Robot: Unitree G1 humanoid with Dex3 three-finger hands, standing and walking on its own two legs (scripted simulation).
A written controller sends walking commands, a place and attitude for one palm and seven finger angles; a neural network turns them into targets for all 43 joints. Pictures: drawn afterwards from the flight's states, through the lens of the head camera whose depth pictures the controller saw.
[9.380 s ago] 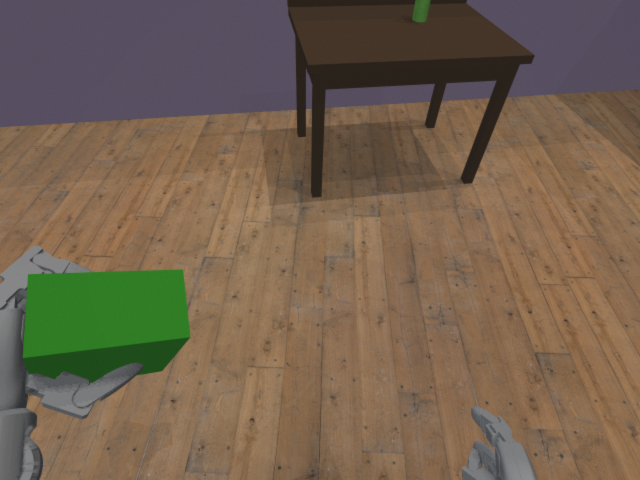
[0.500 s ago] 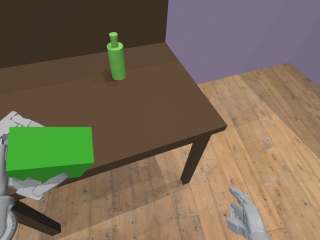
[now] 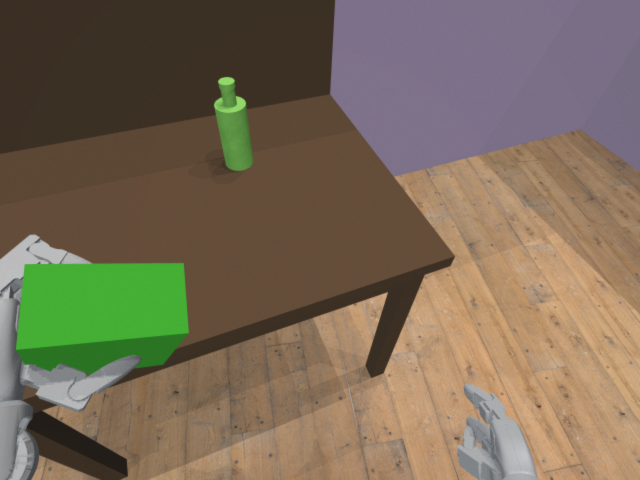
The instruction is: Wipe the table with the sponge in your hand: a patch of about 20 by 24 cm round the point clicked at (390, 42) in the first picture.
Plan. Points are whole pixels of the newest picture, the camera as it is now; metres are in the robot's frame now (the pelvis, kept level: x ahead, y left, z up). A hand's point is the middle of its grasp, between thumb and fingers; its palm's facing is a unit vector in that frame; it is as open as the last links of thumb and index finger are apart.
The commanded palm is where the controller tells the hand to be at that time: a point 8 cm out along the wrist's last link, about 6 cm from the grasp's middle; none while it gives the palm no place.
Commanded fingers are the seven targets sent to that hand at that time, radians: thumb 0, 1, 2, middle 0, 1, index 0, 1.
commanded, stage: shuffle to correct the standing spot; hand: left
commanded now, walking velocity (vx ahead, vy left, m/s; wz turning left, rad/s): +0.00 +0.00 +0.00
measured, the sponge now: (129, 322) +0.23 +0.21 +0.13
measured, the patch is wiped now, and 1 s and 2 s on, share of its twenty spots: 0.00 0.00 0.00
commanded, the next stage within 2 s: none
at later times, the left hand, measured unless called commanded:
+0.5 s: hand (96, 291) +0.25 +0.25 +0.15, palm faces +0.39 -0.83 -0.40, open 10.7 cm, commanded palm +0.19 +0.29 +0.17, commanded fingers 0.00 0.10 1.30 -1.20 -1.60 -1.20 -1.60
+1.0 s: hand (86, 289) +0.25 +0.26 +0.15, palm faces +0.39 -0.82 -0.42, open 10.7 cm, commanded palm +0.20 +0.30 +0.17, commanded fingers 0.00 0.10 1.30 -1.20 -1.60 -1.20 -1.60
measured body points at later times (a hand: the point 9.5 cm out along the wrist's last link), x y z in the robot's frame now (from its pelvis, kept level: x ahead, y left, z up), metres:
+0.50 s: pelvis +0.04 +0.00 -0.01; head +0.06 +0.00 +0.44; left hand +0.22 +0.29 +0.17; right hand +0.22 -0.23 -0.09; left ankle +0.04 +0.08 -0.74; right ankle +0.02 -0.13 -0.74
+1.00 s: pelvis +0.05 +0.01 -0.02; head +0.08 +0.01 +0.43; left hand +0.23 +0.30 +0.17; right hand +0.24 -0.21 -0.10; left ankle +0.04 +0.08 -0.74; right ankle +0.02 -0.13 -0.74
